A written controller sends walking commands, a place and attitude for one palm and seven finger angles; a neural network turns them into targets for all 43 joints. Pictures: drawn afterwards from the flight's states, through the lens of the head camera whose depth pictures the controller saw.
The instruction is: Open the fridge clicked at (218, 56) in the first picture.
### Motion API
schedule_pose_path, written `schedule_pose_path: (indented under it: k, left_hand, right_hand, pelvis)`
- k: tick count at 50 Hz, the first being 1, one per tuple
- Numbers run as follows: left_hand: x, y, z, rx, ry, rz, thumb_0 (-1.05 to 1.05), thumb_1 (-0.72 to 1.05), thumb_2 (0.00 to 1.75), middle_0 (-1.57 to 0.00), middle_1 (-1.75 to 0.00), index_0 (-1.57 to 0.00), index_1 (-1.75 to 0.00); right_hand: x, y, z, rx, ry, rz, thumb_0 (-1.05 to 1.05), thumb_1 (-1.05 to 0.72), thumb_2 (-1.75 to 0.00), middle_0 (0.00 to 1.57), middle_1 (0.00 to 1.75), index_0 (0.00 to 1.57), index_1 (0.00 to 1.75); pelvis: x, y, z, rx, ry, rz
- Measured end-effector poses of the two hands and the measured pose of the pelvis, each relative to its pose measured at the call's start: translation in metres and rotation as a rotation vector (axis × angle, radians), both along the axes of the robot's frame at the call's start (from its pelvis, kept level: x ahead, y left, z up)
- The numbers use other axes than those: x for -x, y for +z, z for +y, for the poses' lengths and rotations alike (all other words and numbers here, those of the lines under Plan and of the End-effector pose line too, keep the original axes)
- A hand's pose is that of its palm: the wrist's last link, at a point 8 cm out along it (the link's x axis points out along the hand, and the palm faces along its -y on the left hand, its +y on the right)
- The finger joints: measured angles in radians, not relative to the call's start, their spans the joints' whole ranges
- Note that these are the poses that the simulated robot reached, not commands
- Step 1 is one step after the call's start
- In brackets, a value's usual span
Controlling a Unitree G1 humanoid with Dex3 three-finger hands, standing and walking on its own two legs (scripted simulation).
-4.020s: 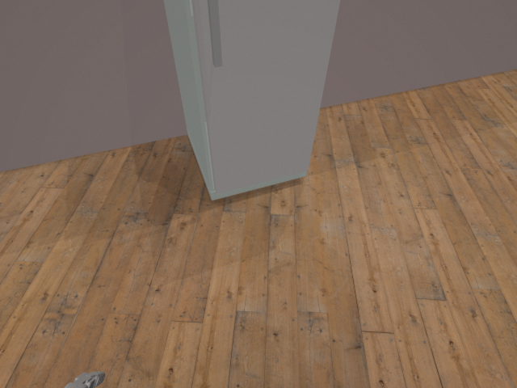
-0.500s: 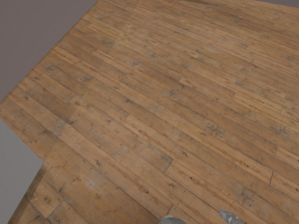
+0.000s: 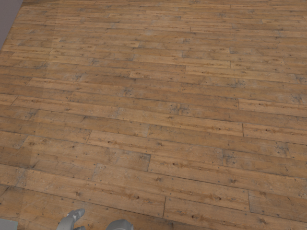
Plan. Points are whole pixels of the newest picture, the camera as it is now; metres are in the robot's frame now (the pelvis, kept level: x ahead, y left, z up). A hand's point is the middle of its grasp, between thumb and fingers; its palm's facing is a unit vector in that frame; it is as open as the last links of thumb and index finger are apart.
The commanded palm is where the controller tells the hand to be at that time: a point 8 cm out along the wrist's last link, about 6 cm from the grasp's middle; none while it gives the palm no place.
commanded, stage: walk to a spot facing it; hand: left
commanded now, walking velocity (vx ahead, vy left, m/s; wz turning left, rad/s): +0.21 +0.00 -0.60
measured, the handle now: out of the picture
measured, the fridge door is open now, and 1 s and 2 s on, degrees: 0 0 0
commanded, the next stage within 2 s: turn to face it in 0.34 s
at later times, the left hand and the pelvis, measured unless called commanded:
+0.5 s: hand out of the picture +0.13 +0.24 -0.18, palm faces -0.18 -0.96 -0.20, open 7.4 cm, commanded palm none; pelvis +0.08 +0.04 +0.00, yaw -16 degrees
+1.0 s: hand (109, 184) +0.26 +0.16 -0.14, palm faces -0.07 -0.97 -0.23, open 7.4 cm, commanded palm none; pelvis +0.13 +0.00 +0.01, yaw -3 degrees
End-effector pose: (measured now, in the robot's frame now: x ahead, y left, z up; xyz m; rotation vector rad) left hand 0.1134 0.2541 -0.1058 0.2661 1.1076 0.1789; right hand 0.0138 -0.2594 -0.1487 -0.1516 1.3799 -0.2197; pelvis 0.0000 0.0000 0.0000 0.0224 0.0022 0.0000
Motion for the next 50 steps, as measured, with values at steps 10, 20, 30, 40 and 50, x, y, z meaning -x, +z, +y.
schedule_pose_path:
  k: [10,20,30,40,50]
  left_hand:
    - [-0.011,0.006,-0.022,0.038,-0.085,0.033,0.01,0.91,0.9,-0.21,-0.3,-0.2,-0.3]
    - [0.001,-0.025,0.011,0.086,-0.065,0.19,0.01,0.91,0.9,-0.21,-0.3,-0.2,-0.3]
    - [-0.074,-0.03,0.025,0.08,-0.186,0.233,0.01,0.91,0.9,-0.2,-0.3,-0.2,-0.3]
    - [-0.158,-0.016,-0.032,0.089,-0.212,0.057,0.01,0.91,0.9,-0.2,-0.3,-0.2,-0.3]
    - [-0.143,0.0,-0.042,0.071,-0.087,-0.022,0.0,0.91,0.9,-0.21,-0.3,-0.2,-0.3]
  right_hand:
    - [-0.042,0.024,-0.008,0.0,-0.044,-0.165,0.01,-0.91,-0.9,0.2,0.3,0.2,0.3]
    - [-0.107,0.045,0.014,0.074,-0.046,-0.283,0.01,-0.91,-0.9,0.2,0.3,0.2,0.3]
    - [-0.085,0.05,0.053,0.082,-0.16,-0.197,0.01,-0.91,-0.89,0.2,0.3,0.2,0.3]
    - [-0.024,0.015,0.075,-0.076,-0.246,0.086,0.01,-0.91,-0.89,0.2,0.3,0.21,0.3]
    - [-0.075,0.006,0.029,-0.074,-0.124,0.067,0.01,-0.91,-0.89,0.2,0.3,0.2,0.3]
  pelvis:
    - [-0.016,0.014,-0.005,-0.005,-0.105,0.005]
    - [-0.06,0.008,0.023,0.023,-0.204,0.014]
    - [-0.103,0.015,0.038,0.048,-0.281,0.008]
    - [-0.125,0.009,0.018,0.018,-0.197,0.011]
    - [-0.128,0.01,0.003,-0.003,-0.049,-0.013]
